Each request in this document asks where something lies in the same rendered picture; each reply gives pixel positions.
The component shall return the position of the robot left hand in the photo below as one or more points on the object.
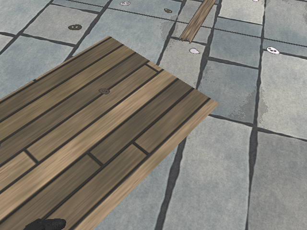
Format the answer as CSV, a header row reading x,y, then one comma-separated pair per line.
x,y
46,224

